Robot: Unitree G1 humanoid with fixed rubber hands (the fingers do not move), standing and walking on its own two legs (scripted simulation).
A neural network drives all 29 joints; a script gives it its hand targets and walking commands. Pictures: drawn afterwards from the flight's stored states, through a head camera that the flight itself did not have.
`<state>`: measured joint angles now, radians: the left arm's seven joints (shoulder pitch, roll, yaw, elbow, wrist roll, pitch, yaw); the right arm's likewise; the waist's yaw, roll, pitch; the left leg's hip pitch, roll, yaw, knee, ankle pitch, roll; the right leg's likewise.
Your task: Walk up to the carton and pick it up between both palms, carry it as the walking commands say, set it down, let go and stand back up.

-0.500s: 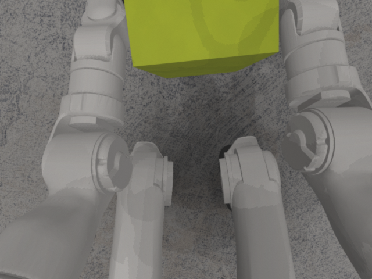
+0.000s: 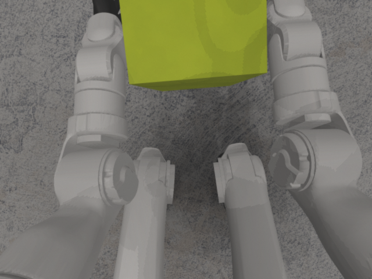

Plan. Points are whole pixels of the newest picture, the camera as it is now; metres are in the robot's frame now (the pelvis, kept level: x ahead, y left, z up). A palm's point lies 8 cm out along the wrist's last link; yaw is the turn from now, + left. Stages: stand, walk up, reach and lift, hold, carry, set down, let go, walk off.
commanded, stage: reach and lift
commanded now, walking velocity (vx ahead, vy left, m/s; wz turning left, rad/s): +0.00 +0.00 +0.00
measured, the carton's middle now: (191, 6) +0.57 -0.03 -0.18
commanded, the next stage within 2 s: none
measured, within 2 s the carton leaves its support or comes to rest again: neither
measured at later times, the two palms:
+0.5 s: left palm (87, 13) +0.52 +0.11 -0.04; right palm out of the picture +0.52 -0.15 -0.04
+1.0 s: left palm (53, 10) +0.50 +0.11 +0.03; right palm out of the picture +0.50 -0.15 +0.03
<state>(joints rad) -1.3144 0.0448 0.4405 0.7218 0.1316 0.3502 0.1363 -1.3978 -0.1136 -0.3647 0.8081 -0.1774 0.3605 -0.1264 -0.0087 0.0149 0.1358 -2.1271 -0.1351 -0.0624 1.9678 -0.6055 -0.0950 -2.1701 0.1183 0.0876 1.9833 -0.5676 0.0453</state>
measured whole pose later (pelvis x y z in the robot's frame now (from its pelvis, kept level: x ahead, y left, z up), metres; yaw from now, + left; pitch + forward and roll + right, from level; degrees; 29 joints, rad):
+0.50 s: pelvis -0.01 +0.00 +0.05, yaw -1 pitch +42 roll +2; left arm -1.24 0.00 0.47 0.72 0.18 0.37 0.12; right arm -1.29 -0.07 -0.41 0.79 -0.20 0.36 -0.11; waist -0.01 0.02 0.04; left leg -2.00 -0.14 -0.09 1.80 -0.54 -0.09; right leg -2.03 0.12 0.09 1.80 -0.51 0.05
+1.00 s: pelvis +0.00 +0.00 +0.10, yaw -1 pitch +40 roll +2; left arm -1.09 -0.04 0.46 0.70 0.18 0.38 0.12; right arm -1.13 -0.02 -0.42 0.76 -0.21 0.37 -0.10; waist 0.00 0.01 -0.06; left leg -1.83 -0.14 -0.10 1.64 -0.51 -0.08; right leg -1.85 0.12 0.10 1.65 -0.49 0.05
